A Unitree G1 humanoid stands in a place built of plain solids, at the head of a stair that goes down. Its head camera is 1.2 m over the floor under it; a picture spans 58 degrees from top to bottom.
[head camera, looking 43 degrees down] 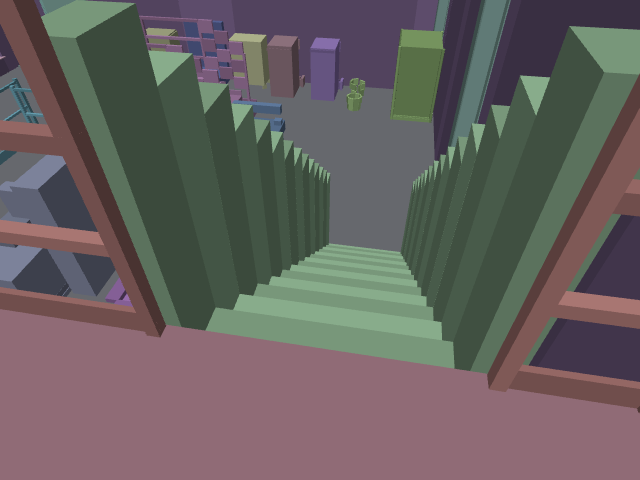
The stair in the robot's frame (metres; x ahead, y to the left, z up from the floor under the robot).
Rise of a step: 0.20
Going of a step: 0.24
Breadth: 0.98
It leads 10 degrees to the right of straight ahead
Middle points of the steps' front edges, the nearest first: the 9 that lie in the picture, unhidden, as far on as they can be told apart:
0.78 0.00 0.00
1.02 -0.04 -0.19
1.25 -0.08 -0.39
1.49 -0.12 -0.59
1.72 -0.17 -0.78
1.96 -0.21 -0.98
2.20 -0.25 -1.17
2.43 -0.29 -1.37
2.67 -0.33 -1.57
